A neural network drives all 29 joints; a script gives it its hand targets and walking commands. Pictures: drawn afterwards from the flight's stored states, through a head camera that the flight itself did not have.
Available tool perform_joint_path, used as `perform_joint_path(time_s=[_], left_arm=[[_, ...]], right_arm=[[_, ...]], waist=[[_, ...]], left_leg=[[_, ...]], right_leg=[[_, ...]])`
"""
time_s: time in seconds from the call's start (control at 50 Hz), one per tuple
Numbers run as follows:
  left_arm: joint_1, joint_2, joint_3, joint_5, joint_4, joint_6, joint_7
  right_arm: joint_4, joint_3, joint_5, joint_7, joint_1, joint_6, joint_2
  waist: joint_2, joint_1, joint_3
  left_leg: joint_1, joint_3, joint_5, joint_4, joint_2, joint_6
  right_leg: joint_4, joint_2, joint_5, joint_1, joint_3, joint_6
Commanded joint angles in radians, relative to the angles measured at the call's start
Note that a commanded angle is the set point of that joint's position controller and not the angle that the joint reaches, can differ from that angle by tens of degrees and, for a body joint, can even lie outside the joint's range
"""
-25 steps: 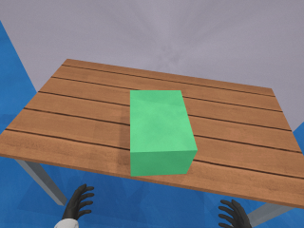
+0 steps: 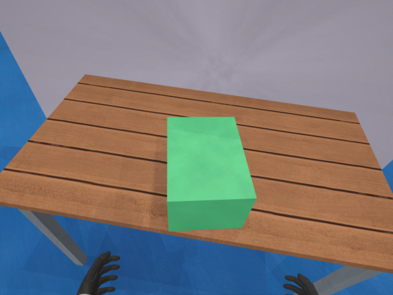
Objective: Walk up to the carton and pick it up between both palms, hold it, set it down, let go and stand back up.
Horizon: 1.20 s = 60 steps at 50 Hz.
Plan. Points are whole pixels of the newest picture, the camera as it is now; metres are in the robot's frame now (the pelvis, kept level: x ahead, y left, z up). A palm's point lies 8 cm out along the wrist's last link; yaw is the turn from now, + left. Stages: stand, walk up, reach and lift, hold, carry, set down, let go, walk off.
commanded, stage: stand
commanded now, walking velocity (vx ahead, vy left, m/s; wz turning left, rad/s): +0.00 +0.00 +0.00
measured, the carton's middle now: (203, 170) +0.44 +0.00 -0.04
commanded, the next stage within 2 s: none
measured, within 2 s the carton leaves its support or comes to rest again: neither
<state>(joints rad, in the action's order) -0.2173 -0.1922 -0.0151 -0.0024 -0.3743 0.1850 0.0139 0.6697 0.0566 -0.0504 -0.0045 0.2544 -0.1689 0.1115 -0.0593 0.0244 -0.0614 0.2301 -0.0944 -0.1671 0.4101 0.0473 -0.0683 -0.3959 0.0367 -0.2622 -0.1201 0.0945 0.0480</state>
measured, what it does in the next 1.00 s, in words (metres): stands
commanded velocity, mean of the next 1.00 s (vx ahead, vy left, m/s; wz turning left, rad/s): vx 0.00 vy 0.00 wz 0.00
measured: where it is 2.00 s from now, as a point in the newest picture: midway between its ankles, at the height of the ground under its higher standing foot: outside the picture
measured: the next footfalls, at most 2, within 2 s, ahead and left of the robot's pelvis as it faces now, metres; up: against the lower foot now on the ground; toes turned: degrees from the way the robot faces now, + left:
none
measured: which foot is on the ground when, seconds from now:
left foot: down 0.00-1.00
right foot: down 0.00-1.00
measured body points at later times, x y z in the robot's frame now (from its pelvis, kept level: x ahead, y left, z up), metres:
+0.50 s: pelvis +0.01 +0.03 -0.01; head +0.01 +0.05 +0.44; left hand +0.10 +0.31 -0.14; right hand +0.13 -0.26 -0.10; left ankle +0.04 +0.16 -0.74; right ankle -0.03 -0.08 -0.74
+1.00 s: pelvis +0.01 +0.03 -0.01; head +0.02 +0.03 +0.44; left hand +0.09 +0.31 -0.13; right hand +0.11 -0.27 -0.11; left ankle +0.04 +0.16 -0.74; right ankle -0.03 -0.08 -0.74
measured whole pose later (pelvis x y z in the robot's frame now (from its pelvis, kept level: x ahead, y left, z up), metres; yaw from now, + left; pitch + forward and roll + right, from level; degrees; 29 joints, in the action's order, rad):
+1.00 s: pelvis +0.01 +0.03 -0.01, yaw +0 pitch -2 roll -2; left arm -0.22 -0.31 -0.02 0.00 -0.92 -0.01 -0.01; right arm 0.81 0.06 0.01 0.00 0.25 -0.02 0.33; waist 0.03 0.02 -0.03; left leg 0.27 -0.09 -0.26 0.55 0.04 -0.03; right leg -0.42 0.03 -0.29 -0.10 0.09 0.02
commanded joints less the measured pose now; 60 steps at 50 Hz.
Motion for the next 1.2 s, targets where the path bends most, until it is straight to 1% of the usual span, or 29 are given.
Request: perform_joint_path(time_s=[0.0,0.02,0.08,0.16,0.18,0.22,0.26,0.28,0.32,0.38,0.46,0.52,0.56,0.6,0.64,0.7,0.72,0.74,0.84,0.88,0.9,0.94,0.98,1.0,1.02,1.06,1.1,1.16,1.18], left_arm=[[-0.015,-0.300,-0.115,-0.045,-0.060,-0.132,0.005],[-0.053,-0.293,-0.110,-0.044,-0.102,-0.167,0.013],[0.081,-0.278,-0.102,-0.059,-0.156,-0.208,0.002],[0.049,-0.309,-0.104,-0.051,-0.237,-0.230,-0.016],[0.038,-0.318,-0.100,-0.042,-0.250,-0.229,-0.014],[0.063,-0.330,-0.082,-0.039,-0.298,-0.229,-0.017],[0.022,-0.295,-0.071,-0.034,-0.342,-0.224,-0.015],[0.049,-0.309,-0.077,-0.042,-0.350,-0.224,-0.016],[0.083,-0.334,-0.079,-0.048,-0.369,-0.232,-0.017],[0.052,-0.314,-0.067,-0.026,-0.413,-0.229,-0.032],[0.070,-0.346,-0.067,-0.037,-0.443,-0.224,-0.016],[0.097,-0.321,-0.057,-0.041,-0.463,-0.234,-0.019],[0.069,-0.310,-0.050,-0.043,-0.478,-0.245,-0.031],[0.058,-0.296,-0.045,-0.031,-0.485,-0.235,-0.014],[0.059,-0.318,-0.046,-0.033,-0.486,-0.238,-0.015],[0.067,-0.338,-0.047,-0.025,-0.506,-0.236,-0.014],[0.075,-0.337,-0.057,-0.031,-0.504,-0.237,-0.013],[0.072,-0.362,-0.070,-0.037,-0.516,-0.231,-0.012],[0.060,-0.351,-0.048,-0.035,-0.540,-0.242,-0.011],[0.048,-0.359,-0.057,-0.020,-0.551,-0.248,-0.011],[0.064,-0.388,-0.072,-0.021,-0.542,-0.249,-0.008],[0.076,-0.351,-0.047,-0.010,-0.532,-0.240,-0.014],[0.068,-0.322,-0.048,-0.020,-0.538,-0.246,-0.006],[0.073,-0.351,-0.046,-0.026,-0.533,-0.248,-0.004],[0.094,-0.329,-0.045,-0.018,-0.543,-0.244,-0.006],[0.114,-0.353,-0.055,-0.019,-0.528,-0.241,-0.010],[0.083,-0.358,-0.046,-0.022,-0.548,-0.246,-0.011],[0.101,-0.376,-0.055,-0.018,-0.557,-0.250,-0.004],[0.061,-0.342,-0.046,-0.008,-0.554,-0.250,-0.013]], right_arm=[[-0.042,0.032,0.135,-0.016,-0.026,0.024,0.348],[-0.038,0.048,0.118,-0.012,-0.025,0.062,0.372],[-0.073,0.036,0.121,-0.011,-0.059,0.114,0.329],[-0.023,0.023,0.131,0.004,-0.034,0.115,0.374],[-0.037,0.019,0.109,0.014,-0.038,0.118,0.363],[-0.032,0.014,0.102,0.012,-0.072,0.122,0.366],[-0.006,0.011,0.116,-0.003,-0.072,0.130,0.409],[-0.005,0.013,0.113,0.002,-0.066,0.130,0.391],[-0.020,0.003,0.104,-0.003,-0.064,0.133,0.408],[0.020,0.022,0.097,-0.008,-0.069,0.125,0.467],[0.012,0.002,0.106,-0.006,-0.048,0.141,0.419],[0.031,0.010,0.100,-0.011,-0.082,0.129,0.418],[0.054,0.016,0.107,-0.004,-0.110,0.124,0.429],[0.059,0.026,0.102,-0.009,-0.069,0.137,0.448],[0.050,0.019,0.100,-0.003,-0.091,0.127,0.432],[0.074,0.014,0.097,-0.007,-0.075,0.130,0.440],[0.067,0.012,0.101,0.001,-0.086,0.141,0.420],[0.075,0.004,0.094,0.006,-0.057,0.143,0.416],[0.104,0.015,0.092,-0.013,-0.088,0.136,0.422],[0.101,0.009,0.084,-0.004,-0.050,0.133,0.430],[0.096,0.005,0.088,-0.006,-0.097,0.137,0.408],[0.109,-0.004,0.087,-0.003,-0.043,0.141,0.418],[0.107,-0.002,0.088,-0.003,-0.085,0.137,0.403],[0.100,-0.008,0.082,-0.005,-0.097,0.140,0.400],[0.092,0.006,0.082,-0.002,-0.121,0.140,0.430],[0.111,-0.001,0.075,-0.015,-0.079,0.141,0.419],[0.113,0.011,0.078,-0.007,-0.085,0.141,0.431],[0.121,0.006,0.080,-0.007,-0.060,0.147,0.427],[0.125,0.005,0.085,-0.010,-0.050,0.145,0.470]], waist=[[0.081,0.020,0.253],[0.140,0.021,0.206],[-0.035,-0.019,0.046],[0.101,-0.014,0.126],[0.029,-0.008,0.109],[0.058,-0.012,0.158],[0.094,0.028,0.149],[0.160,0.004,0.231],[0.115,-0.025,0.207],[0.228,0.006,0.119],[0.070,-0.015,0.070],[0.190,-0.021,0.122],[0.115,0.004,0.126],[0.130,-0.013,0.077],[0.178,-0.011,0.131],[0.141,-0.023,0.107],[0.076,-0.020,0.108],[0.137,-0.029,0.120],[0.060,-0.010,0.135],[0.186,-0.028,0.159],[0.088,-0.007,0.101],[0.051,-0.020,0.128],[0.119,-0.010,0.155],[0.072,-0.015,0.103],[0.134,-0.022,0.125],[0.065,-0.039,0.123],[0.118,-0.032,0.115],[0.044,-0.029,0.098],[0.127,-0.025,0.117]], left_leg=[[-0.102,0.035,0.299,0.138,0.066,0.110],[-0.007,0.015,0.195,0.139,0.044,0.121],[0.076,0.026,-0.017,0.133,0.016,0.131],[-0.010,0.012,0.064,0.134,0.020,0.126],[0.019,-0.016,0.119,0.105,0.026,0.126],[0.035,-0.013,0.166,0.111,0.034,0.118],[0.023,-0.036,0.204,0.122,0.030,0.139],[-0.018,-0.022,0.218,0.122,0.030,0.137],[-0.038,-0.030,0.226,0.083,0.057,0.137],[-0.002,-0.017,0.211,0.067,0.038,0.128],[0.010,-0.041,0.070,0.032,0.057,0.135],[-0.013,-0.032,0.094,0.048,0.052,0.135],[-0.019,-0.048,0.100,0.037,0.052,0.137],[-0.015,-0.050,0.139,0.038,0.050,0.140],[-0.059,-0.040,0.143,0.031,0.060,0.138],[-0.027,-0.052,0.091,0.034,0.048,0.133],[-0.036,-0.057,0.063,0.026,0.052,0.139],[-0.044,-0.019,0.078,0.042,0.047,0.128],[-0.049,-0.046,0.201,0.037,0.050,0.136],[-0.059,-0.017,0.227,0.045,0.048,0.135],[-0.034,-0.025,0.224,0.050,0.049,0.128],[-0.065,-0.036,0.197,0.029,0.061,0.136],[-0.071,-0.035,0.181,0.038,0.058,0.139],[-0.063,-0.039,0.178,0.004,0.057,0.128],[-0.085,-0.032,0.153,0.041,0.059,0.136],[-0.068,-0.036,0.175,0.010,0.060,0.134],[-0.067,-0.019,0.170,0.044,0.055,0.137],[-0.063,-0.041,0.168,0.015,0.053,0.138],[-0.078,-0.041,0.142,0.014,0.063,0.146]], right_leg=[[-0.014,-0.111,0.195,0.010,-0.112,-0.069],[0.016,-0.151,0.190,0.024,-0.123,-0.095],[0.114,-0.161,-0.040,-0.104,-0.185,-0.077],[0.076,-0.132,-0.028,-0.103,-0.182,-0.018],[0.055,-0.123,0.078,-0.080,-0.141,-0.049],[0.012,-0.140,0.279,0.007,-0.138,-0.047],[0.023,-0.153,0.315,0.051,-0.149,-0.050],[0.002,-0.152,0.265,0.057,-0.146,-0.023],[0.021,-0.135,0.177,0.019,-0.137,-0.018],[0.044,-0.137,0.177,-0.011,-0.142,-0.009],[0.065,-0.119,0.017,-0.048,-0.143,-0.014],[0.076,-0.128,0.020,-0.015,-0.152,-0.011],[0.062,-0.133,0.094,0.022,-0.125,-0.012],[0.079,-0.141,0.166,-0.019,-0.146,-0.004],[0.071,-0.133,0.127,-0.006,-0.147,-0.008],[0.083,-0.160,0.093,-0.031,-0.183,-0.006],[0.083,-0.126,0.019,-0.049,-0.146,-0.008],[0.078,-0.131,0.093,-0.020,-0.155,-0.011],[0.065,-0.139,0.245,0.043,-0.124,-0.025],[0.047,-0.156,0.294,0.060,-0.152,-0.009],[0.073,-0.163,0.349,0.019,-0.164,-0.039],[0.048,-0.156,0.267,0.020,-0.148,-0.013],[0.073,-0.162,0.280,0.034,-0.164,-0.002],[0.087,-0.166,0.272,0.016,-0.161,-0.028],[0.094,-0.161,0.269,0.007,-0.176,-0.027],[0.090,-0.151,0.258,0.026,-0.157,-0.038],[0.085,-0.167,0.307,0.019,-0.160,-0.047],[0.086,-0.166,0.263,0.019,-0.159,-0.039],[0.088,-0.157,0.148,0.001,-0.153,-0.017]])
